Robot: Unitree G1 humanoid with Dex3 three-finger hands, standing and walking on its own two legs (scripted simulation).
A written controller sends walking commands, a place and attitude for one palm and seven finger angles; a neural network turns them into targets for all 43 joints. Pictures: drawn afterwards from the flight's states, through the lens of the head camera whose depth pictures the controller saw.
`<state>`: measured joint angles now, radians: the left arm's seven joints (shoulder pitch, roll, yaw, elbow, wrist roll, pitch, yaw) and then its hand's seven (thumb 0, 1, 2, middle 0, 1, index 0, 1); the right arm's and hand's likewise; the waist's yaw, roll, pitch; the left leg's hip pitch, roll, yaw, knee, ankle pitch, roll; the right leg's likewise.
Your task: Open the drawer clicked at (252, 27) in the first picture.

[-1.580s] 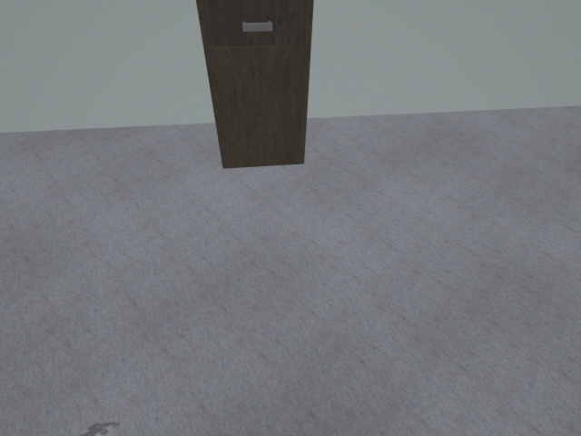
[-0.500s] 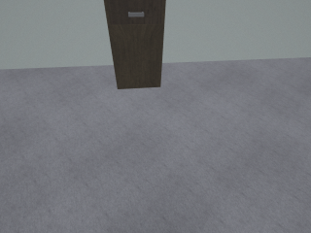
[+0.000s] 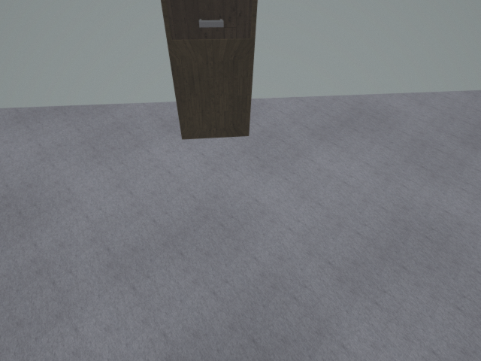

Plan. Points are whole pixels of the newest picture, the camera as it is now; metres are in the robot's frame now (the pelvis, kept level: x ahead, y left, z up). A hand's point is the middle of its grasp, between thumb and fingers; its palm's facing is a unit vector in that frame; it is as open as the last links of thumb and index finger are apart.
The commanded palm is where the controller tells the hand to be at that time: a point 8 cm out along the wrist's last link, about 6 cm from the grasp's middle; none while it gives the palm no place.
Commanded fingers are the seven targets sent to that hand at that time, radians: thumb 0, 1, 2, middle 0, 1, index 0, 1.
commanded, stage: walk to a spot facing it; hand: left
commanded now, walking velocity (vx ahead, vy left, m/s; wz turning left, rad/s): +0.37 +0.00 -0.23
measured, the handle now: (211, 22) +1.55 +0.24 -0.04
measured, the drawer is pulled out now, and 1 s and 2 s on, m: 0.00 0.00 0.00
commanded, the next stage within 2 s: turn to face it in 1.64 s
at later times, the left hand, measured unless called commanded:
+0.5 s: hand out of the picture +0.12 +0.15 -0.19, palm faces -0.02 -0.98 -0.20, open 7.4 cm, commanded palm none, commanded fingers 0.00 0.90 0.90 -0.20 -0.30 -0.20 -0.30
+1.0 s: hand (180, 270) +0.36 +0.17 -0.20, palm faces -0.08 -0.99 -0.13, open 7.4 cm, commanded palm none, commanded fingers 0.00 0.90 0.90 -0.20 -0.30 -0.20 -0.30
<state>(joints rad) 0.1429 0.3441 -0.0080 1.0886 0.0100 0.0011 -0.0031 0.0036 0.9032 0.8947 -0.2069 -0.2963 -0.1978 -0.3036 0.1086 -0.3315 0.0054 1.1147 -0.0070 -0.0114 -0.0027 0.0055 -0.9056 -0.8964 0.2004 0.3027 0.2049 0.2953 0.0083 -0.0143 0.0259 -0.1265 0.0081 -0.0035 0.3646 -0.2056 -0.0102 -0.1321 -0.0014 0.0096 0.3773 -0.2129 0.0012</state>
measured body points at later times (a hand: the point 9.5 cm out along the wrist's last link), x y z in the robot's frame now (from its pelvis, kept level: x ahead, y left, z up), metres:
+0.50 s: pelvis +0.12 -0.04 -0.02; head +0.14 -0.04 +0.43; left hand +0.13 +0.20 -0.17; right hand +0.03 -0.25 -0.18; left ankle +0.03 +0.10 -0.68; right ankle +0.06 -0.10 -0.75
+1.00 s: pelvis +0.36 +0.00 -0.02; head +0.37 +0.02 +0.43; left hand +0.36 +0.22 -0.19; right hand +0.40 -0.24 -0.15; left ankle +0.43 +0.04 -0.75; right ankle +0.25 -0.12 -0.63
